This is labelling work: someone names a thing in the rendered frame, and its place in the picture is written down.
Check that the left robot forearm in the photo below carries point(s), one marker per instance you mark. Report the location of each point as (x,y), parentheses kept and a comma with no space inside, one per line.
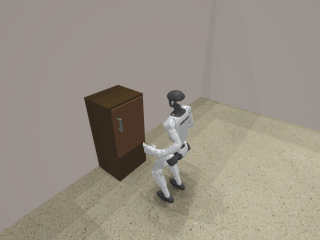
(167,151)

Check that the handle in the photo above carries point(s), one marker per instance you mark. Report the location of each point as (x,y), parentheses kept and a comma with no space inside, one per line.
(120,124)

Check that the robot right upper arm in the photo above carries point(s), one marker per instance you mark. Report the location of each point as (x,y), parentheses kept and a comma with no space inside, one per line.
(188,108)

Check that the robot left hand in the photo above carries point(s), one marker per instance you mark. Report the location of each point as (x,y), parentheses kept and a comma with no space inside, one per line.
(149,149)

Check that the humanoid robot head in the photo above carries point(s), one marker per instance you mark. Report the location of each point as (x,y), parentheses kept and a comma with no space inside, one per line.
(176,96)

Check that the cupboard door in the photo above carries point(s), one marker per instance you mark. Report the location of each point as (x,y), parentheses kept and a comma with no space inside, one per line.
(132,115)

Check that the robot left foot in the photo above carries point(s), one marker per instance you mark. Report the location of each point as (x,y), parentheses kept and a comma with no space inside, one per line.
(170,199)

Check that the robot left upper arm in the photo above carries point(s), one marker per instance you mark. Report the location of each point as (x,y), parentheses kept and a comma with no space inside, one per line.
(169,126)

